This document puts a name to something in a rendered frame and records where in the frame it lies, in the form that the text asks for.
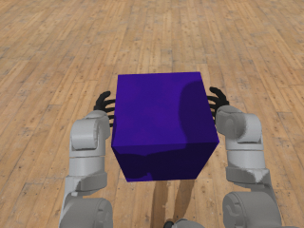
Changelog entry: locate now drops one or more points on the robot right hand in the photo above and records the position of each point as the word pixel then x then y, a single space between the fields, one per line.
pixel 220 100

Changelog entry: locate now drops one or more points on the robot left hand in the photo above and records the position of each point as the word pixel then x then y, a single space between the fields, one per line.
pixel 101 104

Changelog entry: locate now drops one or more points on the robot left forearm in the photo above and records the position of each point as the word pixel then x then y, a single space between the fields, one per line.
pixel 86 172

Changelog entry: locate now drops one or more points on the robot right upper arm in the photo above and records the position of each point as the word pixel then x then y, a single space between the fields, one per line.
pixel 250 209

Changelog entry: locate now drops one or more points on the carton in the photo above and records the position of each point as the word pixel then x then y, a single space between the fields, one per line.
pixel 163 127

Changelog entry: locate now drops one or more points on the robot right forearm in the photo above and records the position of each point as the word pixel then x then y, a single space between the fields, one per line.
pixel 245 156

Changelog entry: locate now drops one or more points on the robot left upper arm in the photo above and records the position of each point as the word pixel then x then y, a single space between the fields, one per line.
pixel 87 213

